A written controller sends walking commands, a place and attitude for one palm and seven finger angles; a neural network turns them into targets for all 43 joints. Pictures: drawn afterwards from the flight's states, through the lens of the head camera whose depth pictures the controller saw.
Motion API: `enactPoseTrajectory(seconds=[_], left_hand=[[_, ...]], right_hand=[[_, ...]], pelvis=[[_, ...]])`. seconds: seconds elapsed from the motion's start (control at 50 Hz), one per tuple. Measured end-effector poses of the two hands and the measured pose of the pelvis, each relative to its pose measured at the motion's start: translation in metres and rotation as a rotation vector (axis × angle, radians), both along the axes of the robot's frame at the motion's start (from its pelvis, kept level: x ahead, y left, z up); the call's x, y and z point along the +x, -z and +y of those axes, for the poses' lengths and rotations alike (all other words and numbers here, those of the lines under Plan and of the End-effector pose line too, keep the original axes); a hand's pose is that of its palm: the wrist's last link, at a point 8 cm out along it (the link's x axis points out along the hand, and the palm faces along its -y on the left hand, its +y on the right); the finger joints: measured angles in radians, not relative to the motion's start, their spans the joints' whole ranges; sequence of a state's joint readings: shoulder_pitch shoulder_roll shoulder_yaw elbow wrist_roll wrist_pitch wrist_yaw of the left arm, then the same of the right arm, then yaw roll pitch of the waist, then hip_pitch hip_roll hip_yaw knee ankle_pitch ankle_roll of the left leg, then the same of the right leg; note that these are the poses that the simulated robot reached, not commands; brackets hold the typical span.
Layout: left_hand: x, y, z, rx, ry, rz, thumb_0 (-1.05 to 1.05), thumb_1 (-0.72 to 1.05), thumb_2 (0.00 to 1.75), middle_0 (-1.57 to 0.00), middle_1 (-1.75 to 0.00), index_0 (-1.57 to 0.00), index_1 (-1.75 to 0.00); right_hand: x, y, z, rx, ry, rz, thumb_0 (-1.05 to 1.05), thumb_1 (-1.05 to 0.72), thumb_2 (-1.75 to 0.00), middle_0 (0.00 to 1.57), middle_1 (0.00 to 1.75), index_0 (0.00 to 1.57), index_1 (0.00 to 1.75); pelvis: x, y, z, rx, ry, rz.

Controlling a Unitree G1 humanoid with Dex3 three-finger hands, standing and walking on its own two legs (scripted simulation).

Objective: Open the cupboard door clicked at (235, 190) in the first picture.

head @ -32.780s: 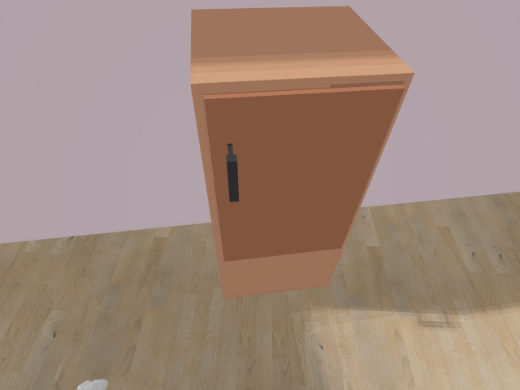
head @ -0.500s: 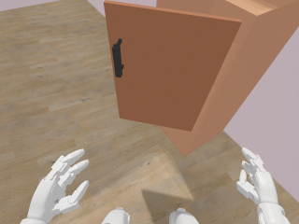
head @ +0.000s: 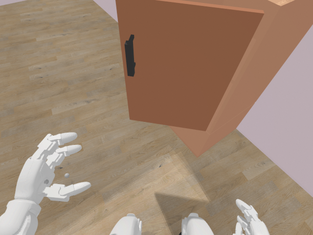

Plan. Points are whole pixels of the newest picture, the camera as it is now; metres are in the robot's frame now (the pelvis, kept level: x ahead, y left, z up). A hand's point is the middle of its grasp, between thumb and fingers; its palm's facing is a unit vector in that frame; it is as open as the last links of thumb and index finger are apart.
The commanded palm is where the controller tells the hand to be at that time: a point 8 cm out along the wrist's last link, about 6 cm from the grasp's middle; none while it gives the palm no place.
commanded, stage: raise the hand with hooked fingers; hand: left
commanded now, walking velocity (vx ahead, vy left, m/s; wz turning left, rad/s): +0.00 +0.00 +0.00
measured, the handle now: (131, 56) +0.64 +0.12 +0.07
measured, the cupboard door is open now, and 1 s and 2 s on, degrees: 45 45 45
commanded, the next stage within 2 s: move the hooked fingers beside the handle in 1.16 s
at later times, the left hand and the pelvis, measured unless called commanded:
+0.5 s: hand (58, 148) +0.29 +0.24 +0.07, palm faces -0.08 -0.99 -0.06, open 13.9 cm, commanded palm +0.27 +0.30 +0.08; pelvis +0.03 -0.02 +0.01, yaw +1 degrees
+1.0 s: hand (63, 138) +0.31 +0.23 +0.08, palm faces -0.07 -1.00 -0.04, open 14.0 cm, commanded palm +0.28 +0.29 +0.08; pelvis +0.02 -0.03 +0.02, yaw +0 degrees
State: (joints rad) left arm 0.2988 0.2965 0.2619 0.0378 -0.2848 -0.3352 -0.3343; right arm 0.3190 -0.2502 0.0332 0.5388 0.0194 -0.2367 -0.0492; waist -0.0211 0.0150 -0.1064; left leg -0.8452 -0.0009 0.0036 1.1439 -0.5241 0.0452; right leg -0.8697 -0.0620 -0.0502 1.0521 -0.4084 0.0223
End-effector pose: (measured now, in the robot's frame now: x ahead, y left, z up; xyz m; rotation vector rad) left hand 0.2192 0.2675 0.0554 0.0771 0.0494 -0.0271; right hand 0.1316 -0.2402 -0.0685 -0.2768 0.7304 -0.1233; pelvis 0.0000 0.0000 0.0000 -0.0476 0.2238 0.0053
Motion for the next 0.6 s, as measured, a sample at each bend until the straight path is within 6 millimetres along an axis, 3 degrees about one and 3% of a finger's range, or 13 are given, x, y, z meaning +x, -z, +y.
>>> enactPoseTrajectory(seconds=[0.14,0.24,0.34,0.48,0.6], left_hand=[[0.017,0.008,0.003,-0.005,0.082,0.032,0.0,-0.16,0.44,-0.27,-0.98,-0.27,-0.98],[0.028,-0.008,0.013,-0.014,0.057,0.007,0.0,-0.28,0.39,-0.28,-1.06,-0.29,-1.06],[0.038,-0.02,0.027,-0.005,0.007,-0.019,0.0,-0.39,0.35,-0.29,-1.13,-0.29,-1.13],[0.053,-0.018,0.029,-0.01,0.046,0.046,-0.01,-0.47,0.31,-0.29,-1.18,-0.3,-1.18],[0.068,-0.031,0.035,-0.012,0.031,-0.008,-0.01,-0.49,0.3,-0.3,-1.2,-0.3,-1.2]], right_hand=[[0.029,-0.016,-0.016,-0.066,-0.008,-0.065,0.02,-0.9,-0.9,0.2,0.3,0.2,0.3],[0.049,-0.032,-0.012,-0.056,-0.02,-0.121,0.02,-0.9,-0.9,0.2,0.3,0.2,0.3],[0.063,-0.034,-0.006,-0.03,-0.059,-0.125,0.01,-0.9,-0.9,0.2,0.3,0.2,0.3],[0.065,-0.025,-0.007,-0.006,-0.066,-0.083,0.01,-0.9,-0.9,0.2,0.3,0.2,0.3],[0.054,-0.018,-0.019,-0.011,-0.043,-0.03,0.01,-0.9,-0.9,0.2,0.3,0.2,0.3]], pelvis=[[0.005,0.0,0.001,-0.009,-0.01,-0.003],[0.013,-0.008,-0.003,-0.01,-0.009,-0.012],[0.02,-0.012,-0.008,-0.013,-0.017,-0.01],[0.025,-0.014,-0.014,-0.009,-0.013,-0.004],[0.028,-0.015,-0.021,-0.002,-0.008,-0.001]])
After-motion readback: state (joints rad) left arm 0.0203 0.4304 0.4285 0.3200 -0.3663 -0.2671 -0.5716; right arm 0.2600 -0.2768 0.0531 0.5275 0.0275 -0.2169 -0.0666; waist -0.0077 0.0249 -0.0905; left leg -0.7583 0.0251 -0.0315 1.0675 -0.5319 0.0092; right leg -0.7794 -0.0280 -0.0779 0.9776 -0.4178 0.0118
